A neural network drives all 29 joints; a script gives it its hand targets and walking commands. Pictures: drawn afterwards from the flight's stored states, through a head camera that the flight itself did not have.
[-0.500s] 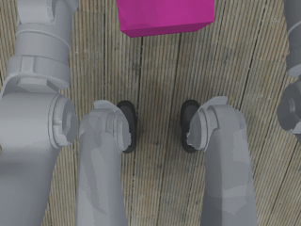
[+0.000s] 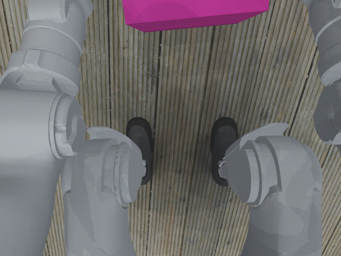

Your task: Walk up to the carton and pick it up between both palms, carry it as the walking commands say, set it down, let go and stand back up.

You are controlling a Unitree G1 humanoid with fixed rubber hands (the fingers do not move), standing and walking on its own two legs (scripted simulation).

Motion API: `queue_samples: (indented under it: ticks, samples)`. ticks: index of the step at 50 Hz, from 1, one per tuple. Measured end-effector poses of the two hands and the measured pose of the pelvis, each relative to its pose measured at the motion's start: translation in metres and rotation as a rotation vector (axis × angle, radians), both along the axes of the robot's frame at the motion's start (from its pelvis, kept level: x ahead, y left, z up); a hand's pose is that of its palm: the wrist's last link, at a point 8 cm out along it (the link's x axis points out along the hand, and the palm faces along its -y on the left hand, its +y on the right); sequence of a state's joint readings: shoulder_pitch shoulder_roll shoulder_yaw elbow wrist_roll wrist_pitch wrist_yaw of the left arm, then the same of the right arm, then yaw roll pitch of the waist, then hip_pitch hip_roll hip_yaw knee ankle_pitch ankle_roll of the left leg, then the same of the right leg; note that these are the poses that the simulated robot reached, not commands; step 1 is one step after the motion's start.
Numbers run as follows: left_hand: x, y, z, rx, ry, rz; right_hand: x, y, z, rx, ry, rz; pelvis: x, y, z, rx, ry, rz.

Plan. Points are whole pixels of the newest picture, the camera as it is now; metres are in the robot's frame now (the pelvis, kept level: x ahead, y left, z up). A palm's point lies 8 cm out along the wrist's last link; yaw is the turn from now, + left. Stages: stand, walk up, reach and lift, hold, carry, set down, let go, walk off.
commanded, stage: reach and lift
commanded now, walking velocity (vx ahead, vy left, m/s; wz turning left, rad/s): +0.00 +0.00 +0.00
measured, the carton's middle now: out of the picture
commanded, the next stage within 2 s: none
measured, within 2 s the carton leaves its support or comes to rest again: leaves its support in 1.74 s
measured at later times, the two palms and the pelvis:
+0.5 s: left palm out of the picture +0.56 +0.16 -0.19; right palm out of the picture +0.56 -0.20 -0.20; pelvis +0.00 +0.00 -0.02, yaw +0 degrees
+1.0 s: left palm out of the picture +0.57 +0.14 -0.20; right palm out of the picture +0.57 -0.17 -0.20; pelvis +0.01 +0.01 -0.01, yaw +0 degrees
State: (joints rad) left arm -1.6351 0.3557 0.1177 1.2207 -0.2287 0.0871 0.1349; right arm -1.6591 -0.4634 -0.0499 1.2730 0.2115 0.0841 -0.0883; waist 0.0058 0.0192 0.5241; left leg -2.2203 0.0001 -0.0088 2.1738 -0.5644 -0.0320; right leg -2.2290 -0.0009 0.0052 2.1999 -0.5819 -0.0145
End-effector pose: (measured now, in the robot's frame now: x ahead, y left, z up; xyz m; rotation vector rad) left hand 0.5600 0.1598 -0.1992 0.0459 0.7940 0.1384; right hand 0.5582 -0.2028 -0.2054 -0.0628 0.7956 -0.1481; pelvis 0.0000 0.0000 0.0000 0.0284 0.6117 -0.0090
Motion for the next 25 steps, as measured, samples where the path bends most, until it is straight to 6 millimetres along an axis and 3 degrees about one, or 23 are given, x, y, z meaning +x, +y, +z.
queue_samples:
  ticks: [4,7,14,25]
  samples:
    - [0.0,0.002,-0.016,-0.005,-0.001,0.001,-0.001,-0.003,-0.014,-0.01,-0.008,-0.009,0.006,0.001,-0.01,-0.004,0.0,0.008]
    - [0.002,0.002,-0.02,-0.014,-0.007,0.003,0.001,-0.004,-0.013,-0.019,-0.018,-0.006,0.009,0.002,-0.016,-0.005,-0.01,0.006]
    - [0.009,-0.002,-0.004,-0.017,-0.056,-0.017,0.011,-0.006,0.008,-0.018,-0.07,-0.008,0.006,0.005,-0.019,-0.009,-0.035,0.002]
    - [0.001,-0.002,0.005,-0.016,-0.031,-0.019,0.0,0.001,0.007,0.01,-0.037,0.011,-0.005,0.001,-0.016,-0.001,-0.043,0.004]
